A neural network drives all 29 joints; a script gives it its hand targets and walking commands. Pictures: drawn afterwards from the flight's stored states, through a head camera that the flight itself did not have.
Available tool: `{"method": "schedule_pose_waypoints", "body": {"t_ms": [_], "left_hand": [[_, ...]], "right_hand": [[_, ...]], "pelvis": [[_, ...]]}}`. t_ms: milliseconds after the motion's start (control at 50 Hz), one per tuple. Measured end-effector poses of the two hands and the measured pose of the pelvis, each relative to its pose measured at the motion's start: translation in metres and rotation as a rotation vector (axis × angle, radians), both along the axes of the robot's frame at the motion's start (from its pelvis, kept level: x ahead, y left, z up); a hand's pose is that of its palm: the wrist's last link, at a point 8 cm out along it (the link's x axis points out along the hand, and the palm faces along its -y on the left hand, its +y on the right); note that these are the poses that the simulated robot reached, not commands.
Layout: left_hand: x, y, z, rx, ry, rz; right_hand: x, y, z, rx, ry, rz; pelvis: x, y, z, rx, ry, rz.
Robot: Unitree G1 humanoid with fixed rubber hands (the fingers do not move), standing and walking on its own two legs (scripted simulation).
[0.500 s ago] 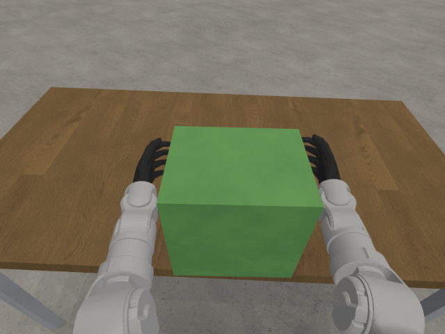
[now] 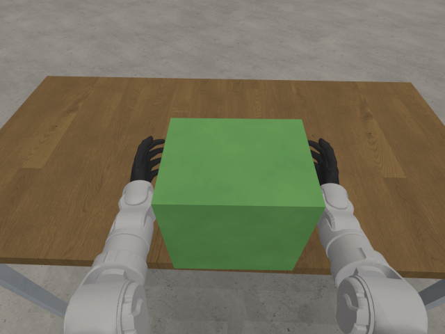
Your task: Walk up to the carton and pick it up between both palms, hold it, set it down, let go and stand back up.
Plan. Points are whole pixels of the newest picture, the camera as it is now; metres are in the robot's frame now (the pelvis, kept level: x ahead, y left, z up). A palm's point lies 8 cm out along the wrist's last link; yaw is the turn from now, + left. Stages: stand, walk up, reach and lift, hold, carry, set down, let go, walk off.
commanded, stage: set down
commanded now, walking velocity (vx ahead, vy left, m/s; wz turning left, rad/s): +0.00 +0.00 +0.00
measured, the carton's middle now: (234, 197) +0.38 +0.00 +0.03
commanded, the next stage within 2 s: none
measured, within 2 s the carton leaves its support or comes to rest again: neither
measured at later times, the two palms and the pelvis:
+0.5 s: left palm (130, 225) +0.31 +0.18 +0.06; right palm (339, 217) +0.31 -0.18 +0.06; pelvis -0.04 +0.00 +0.00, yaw +0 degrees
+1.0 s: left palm (118, 262) +0.26 +0.20 +0.02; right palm (357, 253) +0.26 -0.21 +0.03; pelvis -0.04 +0.00 +0.00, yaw +0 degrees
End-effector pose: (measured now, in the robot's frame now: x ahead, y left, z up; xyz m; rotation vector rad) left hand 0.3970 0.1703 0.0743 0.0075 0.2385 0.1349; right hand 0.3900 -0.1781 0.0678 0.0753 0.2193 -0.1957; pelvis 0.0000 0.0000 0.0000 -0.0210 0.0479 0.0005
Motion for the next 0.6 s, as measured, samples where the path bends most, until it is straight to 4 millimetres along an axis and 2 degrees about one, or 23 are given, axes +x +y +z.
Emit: {"method": "schedule_pose_waypoints", "body": {"t_ms": [80, 180, 320, 420, 500, 600], "left_hand": [[-0.006, 0.001, -0.004, 0.011, 0.010, -0.001], [-0.026, 0.007, -0.021, 0.015, 0.045, 0.005], [-0.064, 0.016, -0.039, -0.010, 0.051, 0.037], [-0.081, 0.014, -0.030, -0.031, 0.009, 0.024], [-0.088, 0.010, -0.019, -0.041, -0.026, 0.013], [-0.096, 0.010, -0.018, -0.054, -0.026, 0.019]], "right_hand": [[-0.001, 0.001, 0.004, -0.005, -0.025, 0.009], [-0.008, 0.003, 0.006, -0.008, -0.049, 0.020], [-0.041, -0.002, -0.010, -0.006, -0.016, 0.011], [-0.065, -0.006, -0.012, -0.006, -0.007, 0.012], [-0.076, -0.006, -0.005, -0.009, 0.001, 0.019], [-0.085, -0.008, -0.001, -0.024, 0.021, 0.020]], "pelvis": [[-0.002, 0.000, 0.000, 0.000, -0.002, 0.000], [-0.007, 0.000, 0.000, 0.000, -0.010, 0.000], [-0.021, 0.000, 0.000, 0.000, -0.029, 0.000], [-0.034, 0.000, -0.001, 0.000, -0.047, 0.001], [-0.043, -0.001, -0.001, 0.001, -0.060, 0.001], [-0.050, -0.003, -0.002, 0.004, -0.076, 0.001]]}}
